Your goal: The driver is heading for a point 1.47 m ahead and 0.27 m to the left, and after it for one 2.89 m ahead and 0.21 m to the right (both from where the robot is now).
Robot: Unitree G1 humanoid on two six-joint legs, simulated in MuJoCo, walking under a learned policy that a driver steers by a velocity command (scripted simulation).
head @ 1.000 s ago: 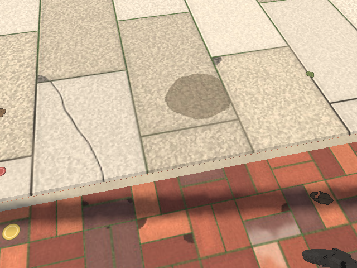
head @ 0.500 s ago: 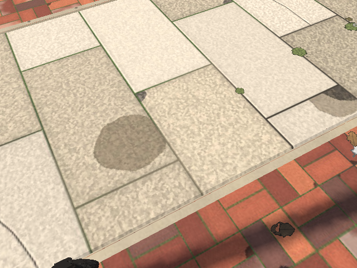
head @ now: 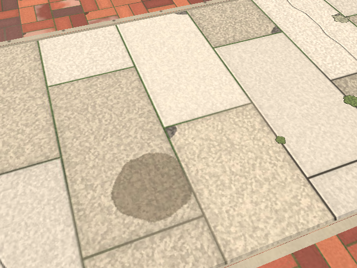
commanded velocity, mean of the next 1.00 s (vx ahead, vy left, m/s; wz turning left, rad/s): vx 0.50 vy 0.00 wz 0.01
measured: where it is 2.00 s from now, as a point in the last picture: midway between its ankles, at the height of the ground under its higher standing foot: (171, 133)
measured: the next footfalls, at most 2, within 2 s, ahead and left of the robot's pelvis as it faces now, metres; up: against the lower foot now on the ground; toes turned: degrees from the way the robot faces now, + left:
left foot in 0.02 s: +0.17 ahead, +0.09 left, +0.00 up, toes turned +4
right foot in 0.56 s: +0.47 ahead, -0.10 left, +0.00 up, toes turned -4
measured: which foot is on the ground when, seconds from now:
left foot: up 0.00-0.00, down 0.02-0.58, up 0.60-1.00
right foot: down 0.00-0.04, up 0.06-0.54, down 0.56-1.00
